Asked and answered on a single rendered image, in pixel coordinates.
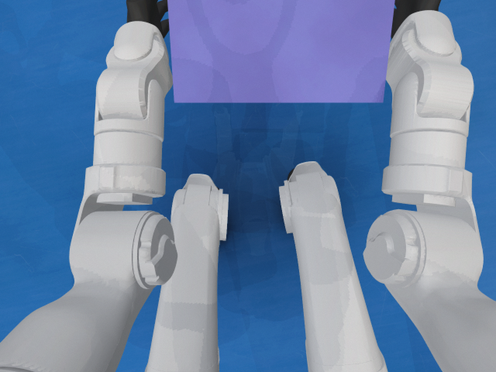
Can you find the robot right shin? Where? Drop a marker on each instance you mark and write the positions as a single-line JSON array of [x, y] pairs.
[[312, 166]]

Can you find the robot left forearm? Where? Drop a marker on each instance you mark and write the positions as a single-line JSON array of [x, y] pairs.
[[129, 123]]

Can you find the robot shin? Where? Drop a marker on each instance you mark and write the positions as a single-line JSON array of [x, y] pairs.
[[312, 166], [179, 196]]

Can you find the left robot hand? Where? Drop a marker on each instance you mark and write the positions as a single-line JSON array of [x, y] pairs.
[[149, 11]]

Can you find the left robot upper arm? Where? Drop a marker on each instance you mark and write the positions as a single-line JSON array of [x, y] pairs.
[[117, 259]]

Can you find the right robot upper arm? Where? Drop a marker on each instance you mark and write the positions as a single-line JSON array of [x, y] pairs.
[[431, 264]]

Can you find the carton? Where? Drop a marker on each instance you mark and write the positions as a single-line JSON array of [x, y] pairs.
[[279, 51]]

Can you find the robot left shin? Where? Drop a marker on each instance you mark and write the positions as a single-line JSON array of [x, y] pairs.
[[179, 196]]

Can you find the robot right forearm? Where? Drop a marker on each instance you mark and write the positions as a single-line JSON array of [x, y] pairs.
[[431, 96]]

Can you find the right robot hand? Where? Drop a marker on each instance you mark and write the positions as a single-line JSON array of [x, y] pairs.
[[404, 8]]

